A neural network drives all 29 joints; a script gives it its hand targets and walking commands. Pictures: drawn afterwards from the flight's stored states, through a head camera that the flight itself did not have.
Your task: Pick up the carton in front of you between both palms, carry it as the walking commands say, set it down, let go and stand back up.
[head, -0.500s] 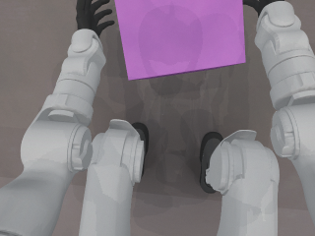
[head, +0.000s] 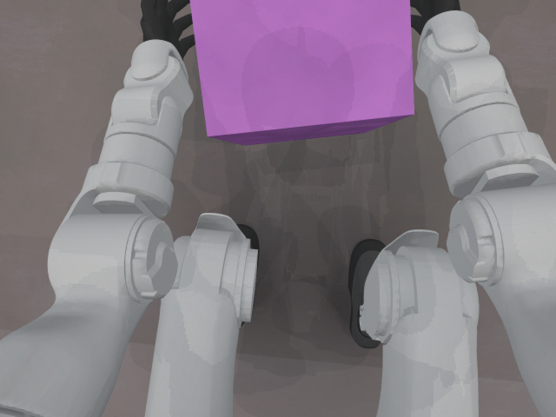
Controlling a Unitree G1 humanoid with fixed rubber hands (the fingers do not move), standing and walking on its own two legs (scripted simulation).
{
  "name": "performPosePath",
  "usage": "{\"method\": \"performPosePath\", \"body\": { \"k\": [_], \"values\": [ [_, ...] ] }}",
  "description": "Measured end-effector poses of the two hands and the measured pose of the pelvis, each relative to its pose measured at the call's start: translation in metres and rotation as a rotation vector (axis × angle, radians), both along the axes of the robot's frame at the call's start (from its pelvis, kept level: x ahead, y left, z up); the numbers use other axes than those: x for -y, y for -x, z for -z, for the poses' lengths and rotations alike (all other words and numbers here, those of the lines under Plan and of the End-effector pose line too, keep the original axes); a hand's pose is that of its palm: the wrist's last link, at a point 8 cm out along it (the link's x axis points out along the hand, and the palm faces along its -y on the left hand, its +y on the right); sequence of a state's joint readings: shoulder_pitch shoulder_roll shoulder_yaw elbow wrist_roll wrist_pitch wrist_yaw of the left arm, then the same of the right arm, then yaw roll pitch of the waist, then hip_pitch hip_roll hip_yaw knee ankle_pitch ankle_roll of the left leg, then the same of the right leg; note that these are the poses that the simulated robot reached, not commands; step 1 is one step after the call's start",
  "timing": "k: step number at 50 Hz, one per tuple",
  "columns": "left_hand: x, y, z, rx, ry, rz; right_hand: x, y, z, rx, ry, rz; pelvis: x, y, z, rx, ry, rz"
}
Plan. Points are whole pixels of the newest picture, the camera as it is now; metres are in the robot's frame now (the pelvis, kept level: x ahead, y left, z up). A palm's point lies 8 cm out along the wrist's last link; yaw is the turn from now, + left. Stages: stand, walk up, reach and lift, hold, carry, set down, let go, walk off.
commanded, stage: reach and lift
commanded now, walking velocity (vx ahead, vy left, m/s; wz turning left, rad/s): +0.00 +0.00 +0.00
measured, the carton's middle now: (299, 58) +0.52 +0.02 -0.23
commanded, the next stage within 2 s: none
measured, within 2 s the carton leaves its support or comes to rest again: neither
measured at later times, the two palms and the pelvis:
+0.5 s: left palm (48, 20) +0.48 +0.16 +0.04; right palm out of the picture +0.50 -0.14 +0.04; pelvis -0.01 +0.01 +0.10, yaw -2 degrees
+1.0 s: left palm out of the picture +0.45 +0.16 +0.19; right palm out of the picture +0.46 -0.14 +0.19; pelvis +0.03 +0.01 +0.23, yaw -2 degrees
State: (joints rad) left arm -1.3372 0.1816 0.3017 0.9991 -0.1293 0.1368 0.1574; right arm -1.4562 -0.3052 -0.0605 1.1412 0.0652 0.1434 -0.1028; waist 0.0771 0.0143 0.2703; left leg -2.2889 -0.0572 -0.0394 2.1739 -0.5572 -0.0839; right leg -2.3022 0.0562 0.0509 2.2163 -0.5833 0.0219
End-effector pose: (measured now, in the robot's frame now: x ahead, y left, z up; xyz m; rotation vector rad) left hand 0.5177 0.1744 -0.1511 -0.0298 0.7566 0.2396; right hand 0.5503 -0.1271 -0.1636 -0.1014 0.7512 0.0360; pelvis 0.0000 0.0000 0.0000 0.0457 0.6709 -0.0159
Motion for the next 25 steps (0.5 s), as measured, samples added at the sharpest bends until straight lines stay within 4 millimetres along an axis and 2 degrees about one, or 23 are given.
{"method": "performPosePath", "body": {
  "k": [4, 9, 16, 25],
  "values": [
    [0.002, 0.004, -0.018, 0.041, 0.002, -0.047, -0.001, 0.005, -0.018, 0.034, -0.017, 0.024, -0.001, -0.002, -0.001, -0.012, 0.005, 0.002],
    [0.008, 0.013, -0.061, 0.096, 0.021, -0.039, 0.006, 0.016, -0.068, 0.084, -0.036, 0.063, -0.004, -0.001, -0.014, -0.028, 0.014, 0.007],
    [0.013, 0.030, -0.130, 0.081, 0.029, -0.025, 0.011, 0.036, -0.142, 0.066, -0.045, 0.098, -0.006, 0.005, -0.054, -0.053, 0.014, 0.020],
    [0.010, 0.041, -0.192, 0.070, 0.014, -0.004, 0.008, 0.050, -0.204, 0.059, -0.032, 0.100, -0.006, 0.008, -0.102, -0.077, 0.018, 0.015]
  ]
}}
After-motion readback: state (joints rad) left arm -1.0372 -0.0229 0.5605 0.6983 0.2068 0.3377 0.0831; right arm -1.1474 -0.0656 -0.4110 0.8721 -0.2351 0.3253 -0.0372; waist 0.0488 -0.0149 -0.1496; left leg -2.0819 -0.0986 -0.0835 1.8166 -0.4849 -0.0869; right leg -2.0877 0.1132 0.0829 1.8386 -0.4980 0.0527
